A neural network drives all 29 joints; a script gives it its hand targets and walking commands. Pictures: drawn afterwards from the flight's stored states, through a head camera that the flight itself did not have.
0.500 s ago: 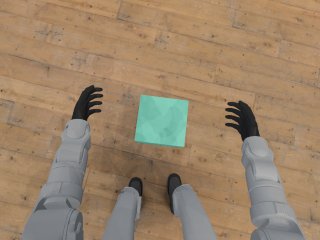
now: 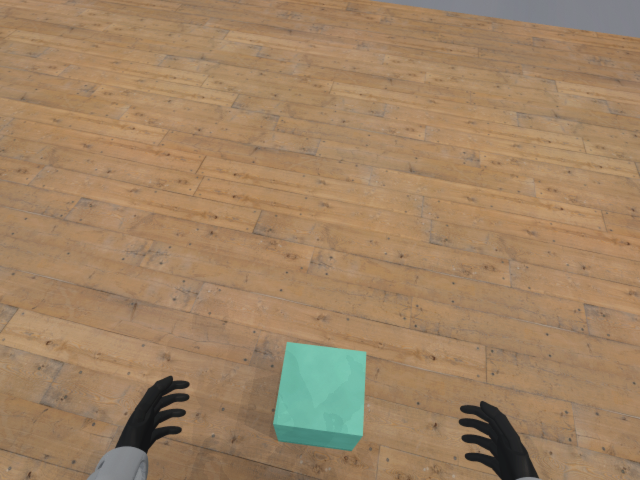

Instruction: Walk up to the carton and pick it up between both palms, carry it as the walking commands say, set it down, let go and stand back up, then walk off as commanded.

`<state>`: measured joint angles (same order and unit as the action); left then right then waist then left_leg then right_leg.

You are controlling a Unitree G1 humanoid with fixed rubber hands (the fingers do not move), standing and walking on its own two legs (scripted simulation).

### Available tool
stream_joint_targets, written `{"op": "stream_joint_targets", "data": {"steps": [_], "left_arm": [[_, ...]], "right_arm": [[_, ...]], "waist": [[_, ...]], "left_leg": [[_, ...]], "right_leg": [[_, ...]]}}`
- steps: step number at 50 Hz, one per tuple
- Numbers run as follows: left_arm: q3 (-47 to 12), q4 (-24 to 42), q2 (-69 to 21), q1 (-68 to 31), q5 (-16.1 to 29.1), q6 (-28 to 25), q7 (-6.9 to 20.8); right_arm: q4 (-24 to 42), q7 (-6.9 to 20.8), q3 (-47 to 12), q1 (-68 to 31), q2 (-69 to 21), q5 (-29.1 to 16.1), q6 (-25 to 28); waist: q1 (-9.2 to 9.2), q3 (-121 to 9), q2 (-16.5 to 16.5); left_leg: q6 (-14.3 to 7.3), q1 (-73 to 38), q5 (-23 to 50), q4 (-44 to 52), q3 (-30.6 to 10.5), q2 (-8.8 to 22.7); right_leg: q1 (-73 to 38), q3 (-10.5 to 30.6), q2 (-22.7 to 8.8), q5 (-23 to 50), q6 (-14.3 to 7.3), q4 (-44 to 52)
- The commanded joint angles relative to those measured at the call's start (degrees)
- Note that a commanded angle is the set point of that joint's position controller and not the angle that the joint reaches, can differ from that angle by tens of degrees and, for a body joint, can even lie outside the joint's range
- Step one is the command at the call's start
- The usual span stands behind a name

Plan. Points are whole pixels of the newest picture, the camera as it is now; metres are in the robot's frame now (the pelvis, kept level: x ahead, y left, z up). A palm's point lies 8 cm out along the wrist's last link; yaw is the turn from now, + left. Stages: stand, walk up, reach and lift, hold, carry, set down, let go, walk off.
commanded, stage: let go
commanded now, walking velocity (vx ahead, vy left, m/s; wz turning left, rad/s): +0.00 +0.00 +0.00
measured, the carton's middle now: (320, 398) +0.38 -0.02 -0.65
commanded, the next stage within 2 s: stand in 0.54 s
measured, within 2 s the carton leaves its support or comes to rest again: neither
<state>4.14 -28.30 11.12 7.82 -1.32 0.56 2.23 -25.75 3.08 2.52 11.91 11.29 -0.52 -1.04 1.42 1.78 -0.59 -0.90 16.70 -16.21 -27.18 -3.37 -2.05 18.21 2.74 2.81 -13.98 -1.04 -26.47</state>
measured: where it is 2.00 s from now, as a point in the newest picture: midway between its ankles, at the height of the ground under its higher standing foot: outside the picture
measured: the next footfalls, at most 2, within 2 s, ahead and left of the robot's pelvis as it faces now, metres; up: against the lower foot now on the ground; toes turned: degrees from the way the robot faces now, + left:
none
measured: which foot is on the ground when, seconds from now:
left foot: down 0.00-1.00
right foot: down 0.00-1.00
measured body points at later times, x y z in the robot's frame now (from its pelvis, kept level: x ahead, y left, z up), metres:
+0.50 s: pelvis -0.01 +0.01 +0.00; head +0.00 +0.01 +0.45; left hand +0.17 +0.24 -0.08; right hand +0.17 -0.23 -0.07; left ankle -0.03 +0.11 -0.74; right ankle -0.01 -0.11 -0.74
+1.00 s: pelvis +0.01 +0.00 +0.00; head +0.01 -0.01 +0.45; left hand +0.14 +0.30 -0.09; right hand +0.15 -0.29 -0.10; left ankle -0.03 +0.11 -0.74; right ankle -0.01 -0.11 -0.74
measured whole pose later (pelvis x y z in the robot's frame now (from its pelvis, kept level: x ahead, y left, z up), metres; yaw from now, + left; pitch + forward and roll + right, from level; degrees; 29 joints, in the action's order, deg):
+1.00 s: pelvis +0.01 +0.00 +0.00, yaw +0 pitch -1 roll +0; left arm 2.1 -45.4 19.6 10.7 -2.0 0.0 -1.1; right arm -44.9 -1.4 1.4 9.9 20.0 2.0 -0.1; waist -0.2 -0.2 1.3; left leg -0.6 7.8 -17.2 -25.7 -3.1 -1.8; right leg 9.7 2.0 2.5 -15.6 -1.4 -26.0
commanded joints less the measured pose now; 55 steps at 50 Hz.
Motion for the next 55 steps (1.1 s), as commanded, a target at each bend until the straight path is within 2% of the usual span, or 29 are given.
{"op": "stream_joint_targets", "data": {"steps": [1,8,16,23,27,28,29,30,32,37,39,55], "left_arm": [[0.36,6.95,5.36,0.03,0.74,0.08,0.39],[-0.38,8.74,5.58,2.29,1.6,3.74,1.31],[-0.27,9.13,5.69,2.88,1.12,6.0,1.19],[-0.94,7.95,6.69,2.8,2.33,4.96,-0.19],[-1.98,7.11,7.02,3.77,3.62,4.72,-0.44],[0.13,-0.36,12.87,3.85,-1.17,3.17,-2.45],[0.47,-1.24,14.41,4.81,-1.74,2.26,-3.17],[0.36,-2.13,14.32,3.99,-1.87,1.54,-3.27],[0.39,-3.29,14.05,2.35,-1.84,0.46,-3.32],[0.26,-7.19,14.38,1.78,-1.18,-0.9,-3.06],[0.25,-8.68,15.03,1.94,-1.03,-1.06,-3.23],[-0.38,-16.88,17.63,0.54,-0.38,-1.4,-3.67]], "right_arm": [[5.96,0.37,1.42,-1.04,6.01,-0.06,0.01],[5.89,0.83,1.49,-1.13,6.84,0.54,-3.66],[6.28,0.71,2.17,-1.97,6.93,1.38,-6.28],[8.29,-1.19,0.94,-2.34,7.09,1.58,-10.85],[8.56,-2.39,1.25,-2.04,9.02,1.66,-11.5],[1.2,-4.28,2.46,-4.03,13.24,2.13,-7.04],[-0.02,-4.72,2.4,-3.7,12.75,2.59,-4.63],[-1.37,-4.65,2.11,-3.95,12.18,3.04,-3.12],[-3.84,-4.27,2.05,-3.88,12.16,3.17,-1.09],[-8.39,-3.94,1.77,-3.85,13.79,2.82,0.82],[-10.07,-4.16,1.59,-3.66,14.64,2.77,1.1],[-18.78,-4.93,0.34,-3.71,17.45,2.29,1.99]], "waist": [[-1.09,-7.88,1.78],[-1.07,-0.39,1.74],[-0.53,1.16,1.1],[-2.04,-0.21,1.41],[-3.08,-0.55,1.51],[-1.75,-0.68,5.18],[-2.32,-0.68,3.41],[-1.94,-0.45,2.28],[-1.62,-0.68,1.49],[-1.4,-4.3,0.7],[-1.41,-4.99,0.33],[-1.57,-4.43,0.73]], "left_leg": [[1.28,-5.55,14.23,5.18,0.94,0.21],[1.95,-8.34,11.66,6.83,1.18,0.91],[1.72,-9.94,14.28,6.28,0.82,1.03],[1.86,-11.79,17.21,3.27,2.0,1.74],[2.35,-13.15,16.95,1.83,1.94,2.06],[2.36,-3.1,5.67,2.84,-0.47,4.1],[1.82,-3.92,1.24,3.12,-1.16,3.86],[1.52,-4.13,-1.56,3.37,-1.91,4.12],[1.19,-5.0,-2.92,3.81,-2.95,4.38],[1.01,-7.31,9.05,3.01,-3.36,5.16],[0.97,-8.06,11.88,2.83,-3.48,5.39],[0.62,-9.81,18.45,4.64,-4.38,6.42]], "right_leg": [[-12.7,-0.48,-1.15,17.19,2.36,3.21],[-13.76,-1.53,-0.74,9.82,1.31,4.02],[-14.53,-2.05,-0.09,10.59,1.21,2.95],[-11.45,-0.09,1.04,8.51,0.84,0.91],[-7.27,-0.73,1.44,7.18,0.86,0.36],[-5.66,1.61,-3.95,4.84,1.58,1.02],[-5.3,2.97,-4.62,2.61,1.19,1.63],[-3.59,3.86,-5.13,-0.45,0.95,2.56],[-2.18,4.74,-5.36,-3.77,0.67,3.8],[-6.12,4.55,-5.86,8.63,0.45,2.56],[-7.21,4.64,-6.22,11.25,0.32,2.52],[-11.31,5.22,-7.48,17.9,0.08,4.34]]}}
